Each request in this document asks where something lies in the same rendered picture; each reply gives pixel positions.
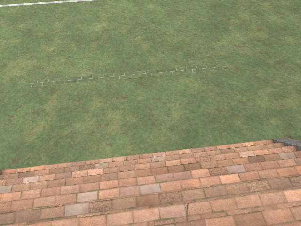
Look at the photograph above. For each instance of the stairs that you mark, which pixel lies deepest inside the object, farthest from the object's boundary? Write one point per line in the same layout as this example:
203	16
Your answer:
254	183

